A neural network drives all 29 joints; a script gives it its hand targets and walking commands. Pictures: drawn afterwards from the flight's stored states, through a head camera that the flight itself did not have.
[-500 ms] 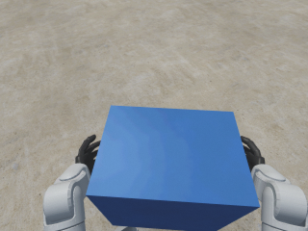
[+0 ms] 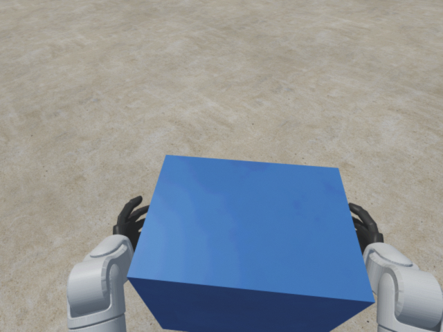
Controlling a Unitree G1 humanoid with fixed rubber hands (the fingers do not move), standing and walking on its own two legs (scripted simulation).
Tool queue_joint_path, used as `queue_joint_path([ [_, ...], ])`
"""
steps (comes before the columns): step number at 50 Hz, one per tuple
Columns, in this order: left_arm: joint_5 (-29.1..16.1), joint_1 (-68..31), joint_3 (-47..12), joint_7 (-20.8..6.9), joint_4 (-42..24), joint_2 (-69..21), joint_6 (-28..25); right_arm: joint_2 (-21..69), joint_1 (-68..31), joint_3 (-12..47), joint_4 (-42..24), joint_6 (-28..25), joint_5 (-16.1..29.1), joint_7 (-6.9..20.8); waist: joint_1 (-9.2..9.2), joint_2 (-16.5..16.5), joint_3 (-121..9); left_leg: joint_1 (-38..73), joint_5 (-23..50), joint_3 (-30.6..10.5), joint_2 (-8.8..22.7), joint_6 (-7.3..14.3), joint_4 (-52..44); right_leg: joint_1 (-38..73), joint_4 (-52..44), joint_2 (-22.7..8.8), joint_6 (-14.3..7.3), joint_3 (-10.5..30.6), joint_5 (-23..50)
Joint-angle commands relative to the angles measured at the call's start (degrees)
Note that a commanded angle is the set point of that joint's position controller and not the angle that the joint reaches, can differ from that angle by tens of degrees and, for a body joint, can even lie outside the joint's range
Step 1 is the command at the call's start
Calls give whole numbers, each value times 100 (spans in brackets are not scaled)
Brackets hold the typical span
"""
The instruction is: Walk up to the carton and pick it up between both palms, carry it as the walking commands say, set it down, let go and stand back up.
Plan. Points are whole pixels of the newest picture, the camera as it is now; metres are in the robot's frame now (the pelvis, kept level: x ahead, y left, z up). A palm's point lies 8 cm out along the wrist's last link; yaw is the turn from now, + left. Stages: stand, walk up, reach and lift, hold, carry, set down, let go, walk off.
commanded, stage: carry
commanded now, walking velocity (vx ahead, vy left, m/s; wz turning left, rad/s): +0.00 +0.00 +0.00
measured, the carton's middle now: (241, 256) +0.25 -0.01 +0.00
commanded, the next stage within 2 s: none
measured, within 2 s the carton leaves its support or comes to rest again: neither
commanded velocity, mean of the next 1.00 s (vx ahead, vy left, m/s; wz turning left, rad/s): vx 0.00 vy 0.00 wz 0.00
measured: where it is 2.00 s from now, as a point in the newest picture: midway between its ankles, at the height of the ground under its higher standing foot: outside the picture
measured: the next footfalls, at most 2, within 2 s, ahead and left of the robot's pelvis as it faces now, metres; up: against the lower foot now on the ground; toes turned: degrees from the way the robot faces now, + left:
none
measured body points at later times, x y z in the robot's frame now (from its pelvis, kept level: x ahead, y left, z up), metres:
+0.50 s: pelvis -0.03 +0.02 +0.00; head -0.04 +0.03 +0.45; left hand +0.23 +0.22 +0.07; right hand +0.23 -0.17 +0.07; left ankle +0.02 +0.12 -0.73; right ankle -0.02 -0.09 -0.73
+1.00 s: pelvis -0.03 +0.02 +0.00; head -0.04 +0.02 +0.45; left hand +0.23 +0.21 +0.07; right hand +0.23 -0.18 +0.07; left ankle +0.02 +0.12 -0.73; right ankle -0.02 -0.09 -0.73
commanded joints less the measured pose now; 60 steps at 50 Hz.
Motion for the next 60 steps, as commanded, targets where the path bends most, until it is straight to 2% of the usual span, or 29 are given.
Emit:
queue_joint_path([
  [1, -1231, -2213, -4243, -794, -731, -3854, 113, 4353, -2972, 4625, -1007, -88, 1707, 1065, 118, -781, -942, 324, 869, -392, 258, -115, -456, 644, -685, -1179, -137, 726, 2565],
  [3, -1220, -2213, -4267, -778, -741, -3806, 125, 4319, -3098, 4601, -1041, -104, 1729, 1070, 177, -441, -1049, 885, 1639, -529, 554, -51, -488, 261, -526, -848, 46, 499, 1916],
  [4, -1243, -2260, -4304, -779, -786, -3788, 129, 4306, -3074, 4551, -989, -117, 1720, 1062, 170, -243, -1039, 813, 1597, -578, 595, 14, -555, 294, -502, -794, 52, 439, 1548],
  [6, -1295, -2359, -4366, -790, -785, -3810, 141, 4315, -3097, 4472, -966, -115, 1694, 1036, 158, -141, -950, 754, 1332, -665, 641, 98, -752, 205, -563, -796, -7, 517, 906],
  [9, -1407, -2508, -4433, -828, -735, -3847, 168, 4294, -3035, 4357, -899, -112, 1588, 999, 146, -87, -861, 784, 1054, -677, 640, 160, -869, 13, -702, -854, -45, 653, 604],
  [16, -1576, -2687, -4542, -896, -685, -3981, 182, 4309, -2930, 4244, -852, -121, 1419, 937, 140, -81, -920, 858, 937, -756, 706, 266, -966, -66, -671, -804, 37, 578, 550],
  [24, -1546, -2651, -4548, -878, -733, -4016, 157, 4305, -2980, 4337, -978, -141, 1469, 951, 142, -116, -976, 765, 850, -821, 707, 306, -1050, 29, -649, -821, 77, 555, 502],
  [60, -1399, -2509, -4445, -832, -610, -3938, -22, 4259, -2956, 4313, -835, -318, 1411, 943, 129, -205, -1089, 753, 1081, -720, 584, 345, -873, 25, -706, -839, 32, 583, 817],
])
